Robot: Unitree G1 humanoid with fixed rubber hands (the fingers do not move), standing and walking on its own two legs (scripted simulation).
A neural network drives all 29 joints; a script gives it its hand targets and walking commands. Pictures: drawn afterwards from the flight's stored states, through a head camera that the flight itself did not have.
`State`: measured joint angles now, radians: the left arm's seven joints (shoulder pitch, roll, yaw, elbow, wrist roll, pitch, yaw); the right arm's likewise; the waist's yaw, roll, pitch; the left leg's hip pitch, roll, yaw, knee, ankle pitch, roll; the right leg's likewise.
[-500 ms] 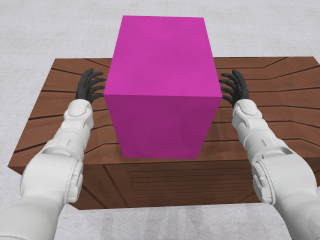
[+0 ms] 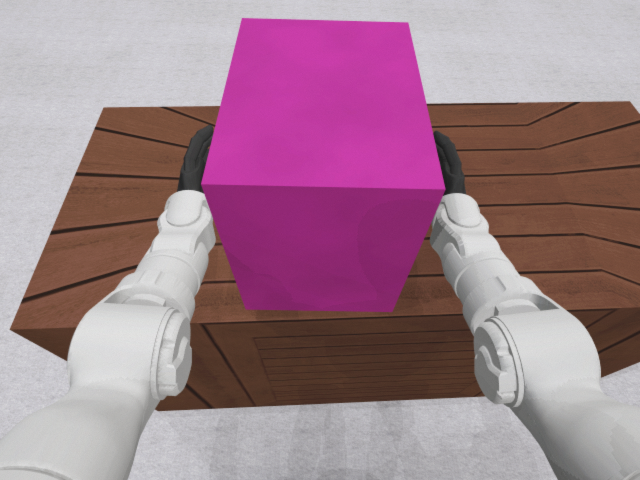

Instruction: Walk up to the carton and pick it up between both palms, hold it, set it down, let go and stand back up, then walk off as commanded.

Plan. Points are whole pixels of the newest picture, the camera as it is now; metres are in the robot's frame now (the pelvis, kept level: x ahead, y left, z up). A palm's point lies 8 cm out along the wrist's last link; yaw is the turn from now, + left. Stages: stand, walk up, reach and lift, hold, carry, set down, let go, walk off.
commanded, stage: reach and lift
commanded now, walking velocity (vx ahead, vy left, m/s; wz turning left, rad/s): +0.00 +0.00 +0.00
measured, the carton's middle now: (322, 174) +0.51 +0.03 +0.05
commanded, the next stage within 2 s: none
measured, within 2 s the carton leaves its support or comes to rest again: leaves its support in 1.86 s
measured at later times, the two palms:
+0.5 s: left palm (197, 189) +0.44 +0.19 +0.09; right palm (444, 196) +0.45 -0.13 +0.08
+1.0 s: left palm (195, 194) +0.43 +0.19 +0.09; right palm (446, 203) +0.44 -0.13 +0.08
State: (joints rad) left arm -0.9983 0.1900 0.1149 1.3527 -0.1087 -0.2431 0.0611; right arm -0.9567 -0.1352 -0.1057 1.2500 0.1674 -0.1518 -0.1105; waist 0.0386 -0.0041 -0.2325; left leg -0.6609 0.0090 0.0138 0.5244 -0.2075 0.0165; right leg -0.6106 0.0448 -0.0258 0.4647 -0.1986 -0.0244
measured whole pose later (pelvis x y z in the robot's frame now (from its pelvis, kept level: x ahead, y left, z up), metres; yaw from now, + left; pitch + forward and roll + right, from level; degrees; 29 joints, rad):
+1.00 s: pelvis +0.03 +0.00 +0.02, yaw +1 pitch +6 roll -1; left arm -0.77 0.00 0.51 0.95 0.34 -0.10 -0.02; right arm -0.73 0.09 -0.62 0.94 -0.42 -0.22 -0.04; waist 0.05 -0.01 -0.03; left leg -0.26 0.00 0.06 0.34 -0.19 0.02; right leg -0.20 0.02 -0.04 0.28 -0.19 -0.02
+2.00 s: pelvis +0.00 +0.00 +0.02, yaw +1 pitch +7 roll -1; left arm -0.82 0.06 0.31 1.08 0.16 -0.03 0.08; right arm -0.76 -0.01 -0.50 1.11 -0.28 -0.22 -0.08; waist 0.05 -0.02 -0.14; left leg -0.33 0.02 0.09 0.35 -0.14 0.03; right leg -0.28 0.03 -0.07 0.29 -0.14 -0.03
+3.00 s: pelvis -0.02 +0.00 +0.02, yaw +3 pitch -3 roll -1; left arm -0.74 0.05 0.25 0.54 0.16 0.54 0.09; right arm -0.79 -0.09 -0.15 0.84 0.11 0.22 -0.11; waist -0.04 -0.01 -0.08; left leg -0.16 0.00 0.06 0.36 -0.15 0.03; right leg -0.09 0.02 -0.08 0.29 -0.15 -0.02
